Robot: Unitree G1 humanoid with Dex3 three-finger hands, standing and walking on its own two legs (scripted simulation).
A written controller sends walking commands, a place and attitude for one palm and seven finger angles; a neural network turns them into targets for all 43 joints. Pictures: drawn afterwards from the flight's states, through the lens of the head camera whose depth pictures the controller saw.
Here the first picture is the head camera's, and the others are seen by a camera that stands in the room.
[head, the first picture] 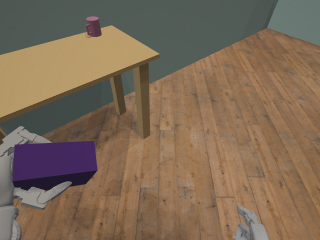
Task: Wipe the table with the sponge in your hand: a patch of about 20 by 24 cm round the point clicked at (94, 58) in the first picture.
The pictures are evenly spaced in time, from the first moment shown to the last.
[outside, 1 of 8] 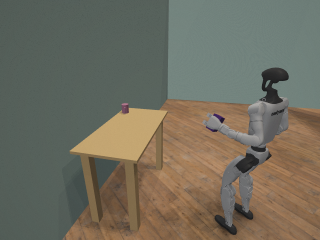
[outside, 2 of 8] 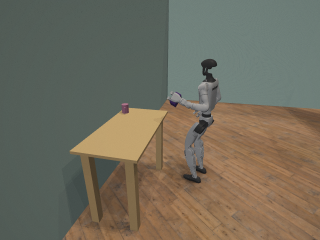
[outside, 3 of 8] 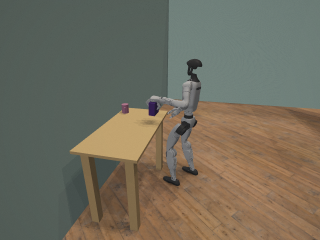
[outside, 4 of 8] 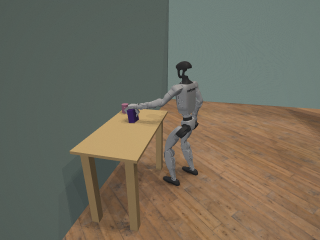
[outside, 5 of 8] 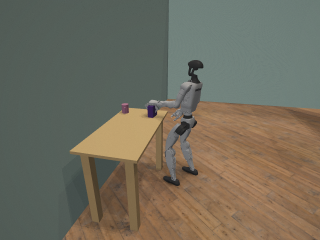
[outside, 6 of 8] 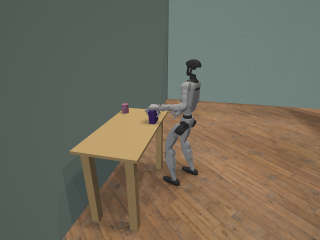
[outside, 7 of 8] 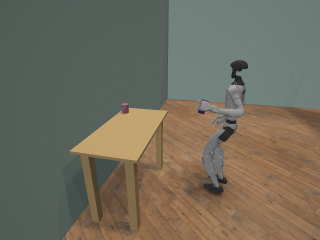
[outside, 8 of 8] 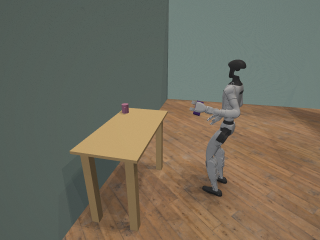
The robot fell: no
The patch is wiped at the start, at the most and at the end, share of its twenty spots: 0.00 0.95 0.95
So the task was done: yes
